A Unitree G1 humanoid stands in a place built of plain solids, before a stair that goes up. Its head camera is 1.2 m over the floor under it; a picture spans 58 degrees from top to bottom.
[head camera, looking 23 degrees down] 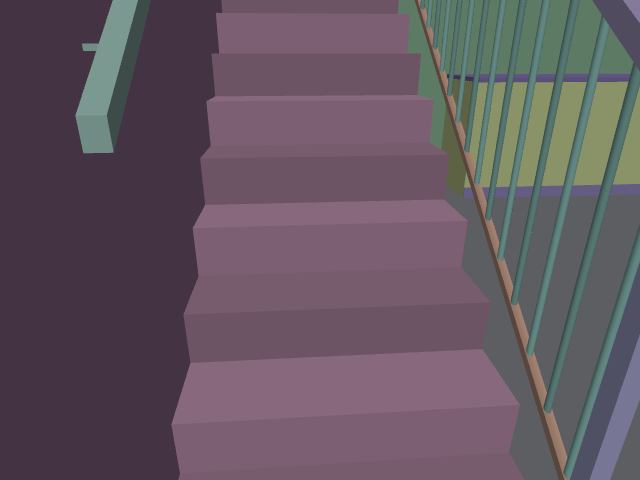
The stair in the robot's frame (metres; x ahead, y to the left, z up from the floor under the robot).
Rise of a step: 0.17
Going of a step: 0.24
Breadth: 0.91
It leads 4 degrees to the left of straight ahead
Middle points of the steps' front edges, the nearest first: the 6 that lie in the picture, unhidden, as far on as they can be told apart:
0.85 -0.08 0.35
1.09 -0.06 0.52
1.33 -0.05 0.69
1.57 -0.03 0.87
1.80 -0.01 1.04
2.04 0.01 1.21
